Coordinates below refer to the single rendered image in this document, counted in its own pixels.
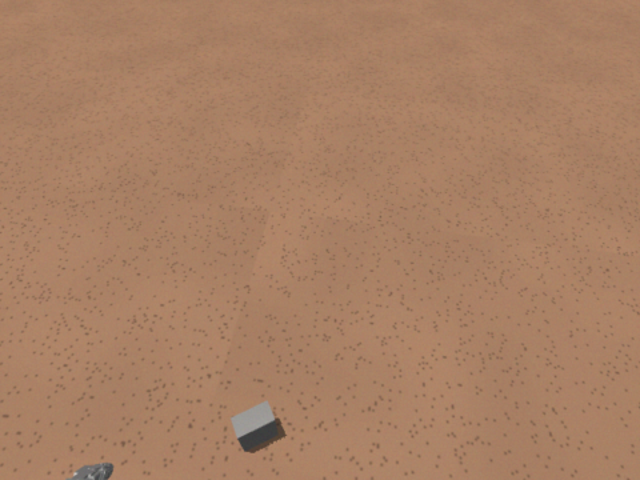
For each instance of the left robot hand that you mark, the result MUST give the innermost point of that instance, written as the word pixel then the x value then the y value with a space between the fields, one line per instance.
pixel 100 471

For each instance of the carton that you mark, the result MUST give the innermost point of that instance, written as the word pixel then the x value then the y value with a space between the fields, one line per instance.
pixel 255 426

